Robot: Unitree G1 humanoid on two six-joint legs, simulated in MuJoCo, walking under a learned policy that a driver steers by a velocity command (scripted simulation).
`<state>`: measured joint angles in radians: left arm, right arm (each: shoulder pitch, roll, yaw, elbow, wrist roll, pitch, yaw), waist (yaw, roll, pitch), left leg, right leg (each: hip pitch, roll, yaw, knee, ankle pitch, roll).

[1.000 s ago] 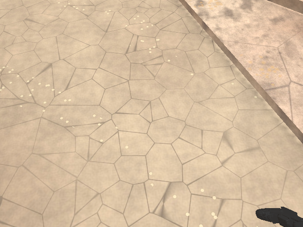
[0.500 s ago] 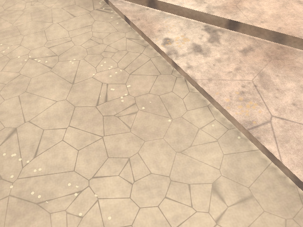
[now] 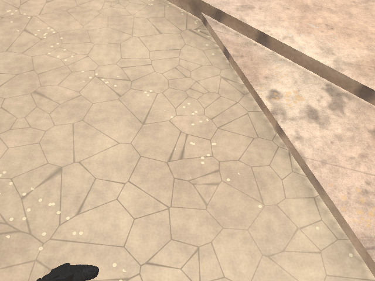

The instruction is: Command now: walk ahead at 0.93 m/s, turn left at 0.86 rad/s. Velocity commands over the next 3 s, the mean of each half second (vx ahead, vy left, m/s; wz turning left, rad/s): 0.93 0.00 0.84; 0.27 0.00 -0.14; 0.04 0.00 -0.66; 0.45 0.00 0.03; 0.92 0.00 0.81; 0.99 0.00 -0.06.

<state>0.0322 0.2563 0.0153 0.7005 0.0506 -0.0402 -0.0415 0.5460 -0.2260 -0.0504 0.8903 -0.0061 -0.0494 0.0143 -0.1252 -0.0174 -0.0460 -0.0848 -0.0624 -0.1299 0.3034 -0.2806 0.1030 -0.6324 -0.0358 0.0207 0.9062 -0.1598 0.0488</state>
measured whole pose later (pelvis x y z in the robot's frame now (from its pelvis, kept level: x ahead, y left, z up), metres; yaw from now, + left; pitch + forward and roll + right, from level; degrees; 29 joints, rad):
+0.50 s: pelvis +0.39 +0.02 -0.02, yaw +25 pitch +2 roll -2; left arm 0.48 0.31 0.06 0.90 0.02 -0.11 0.00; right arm -0.01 -0.34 -0.05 0.64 -0.04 -0.02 0.08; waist 0.08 0.05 0.02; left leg -0.75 0.05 0.01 0.90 -0.06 0.08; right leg 0.07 0.01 -0.20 0.26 -0.36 0.01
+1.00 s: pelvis +0.62 +0.13 -0.01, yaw +17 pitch +1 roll +2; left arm 0.19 0.30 0.07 0.73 -0.02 0.02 0.01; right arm 0.09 -0.27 -0.05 0.79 -0.02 -0.02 -0.03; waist 0.00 -0.03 0.08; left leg -0.18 -0.02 0.20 0.37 -0.21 0.06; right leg -0.60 -0.11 -0.01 0.85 -0.16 0.07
